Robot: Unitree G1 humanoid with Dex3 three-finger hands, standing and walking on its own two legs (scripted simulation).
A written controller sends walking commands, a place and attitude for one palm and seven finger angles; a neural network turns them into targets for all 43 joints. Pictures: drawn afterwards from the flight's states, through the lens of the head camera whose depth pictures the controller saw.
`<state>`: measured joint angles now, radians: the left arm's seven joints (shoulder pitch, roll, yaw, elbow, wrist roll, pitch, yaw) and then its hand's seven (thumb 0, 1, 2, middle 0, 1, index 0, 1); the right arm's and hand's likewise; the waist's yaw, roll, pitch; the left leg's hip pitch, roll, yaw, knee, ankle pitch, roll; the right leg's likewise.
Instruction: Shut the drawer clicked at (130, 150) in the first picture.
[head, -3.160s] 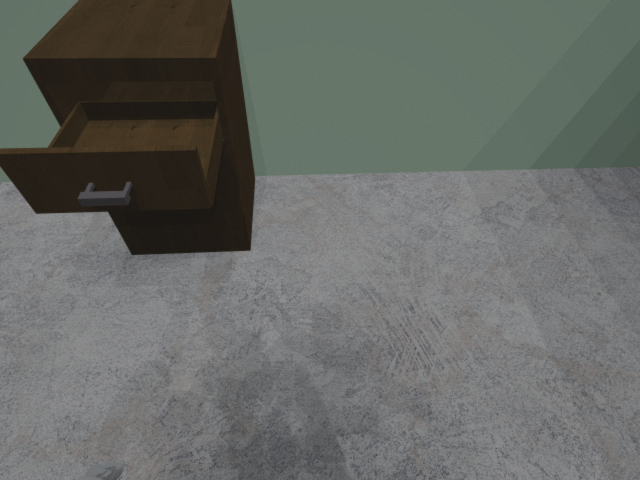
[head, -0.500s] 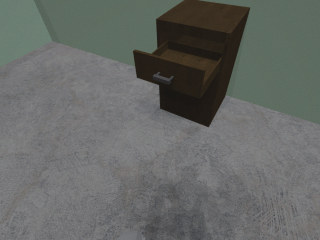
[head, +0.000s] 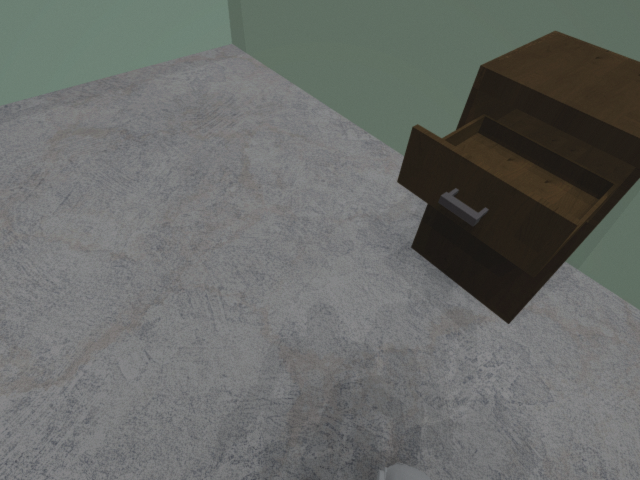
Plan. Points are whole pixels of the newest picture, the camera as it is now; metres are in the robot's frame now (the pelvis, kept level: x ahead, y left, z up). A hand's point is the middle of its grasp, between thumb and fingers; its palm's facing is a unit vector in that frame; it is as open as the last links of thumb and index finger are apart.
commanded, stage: walk to a spot facing it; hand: left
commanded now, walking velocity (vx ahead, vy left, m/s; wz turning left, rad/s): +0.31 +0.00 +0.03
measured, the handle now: (464, 205) +0.75 -0.28 -0.14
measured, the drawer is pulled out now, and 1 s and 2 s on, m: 0.30 0.30 0.30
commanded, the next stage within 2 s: turn to face it in 0.08 s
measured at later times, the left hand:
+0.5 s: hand (241, 416) +0.23 +0.14 -0.17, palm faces -0.03 -0.97 -0.22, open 7.3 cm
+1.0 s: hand (223, 346) +0.34 +0.20 -0.17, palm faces -0.30 -0.93 -0.21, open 7.4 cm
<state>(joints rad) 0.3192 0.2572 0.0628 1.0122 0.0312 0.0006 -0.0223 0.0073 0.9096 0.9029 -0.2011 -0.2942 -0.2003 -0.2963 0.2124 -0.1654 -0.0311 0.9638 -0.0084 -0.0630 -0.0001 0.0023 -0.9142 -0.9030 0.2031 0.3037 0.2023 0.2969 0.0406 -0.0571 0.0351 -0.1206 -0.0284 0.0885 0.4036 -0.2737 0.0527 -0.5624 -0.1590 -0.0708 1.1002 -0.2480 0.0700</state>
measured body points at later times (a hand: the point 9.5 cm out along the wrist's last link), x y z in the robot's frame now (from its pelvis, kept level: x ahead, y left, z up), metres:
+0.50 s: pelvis +0.18 -0.05 -0.01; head +0.19 -0.06 +0.44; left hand +0.24 +0.19 -0.15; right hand +0.20 -0.28 -0.17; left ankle +0.21 +0.11 -0.68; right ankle +0.25 -0.12 -0.74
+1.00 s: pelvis +0.21 +0.01 +0.00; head +0.24 +0.03 +0.45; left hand +0.36 +0.24 -0.15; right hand +0.19 -0.24 -0.13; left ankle +0.24 +0.10 -0.74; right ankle +0.14 -0.12 -0.66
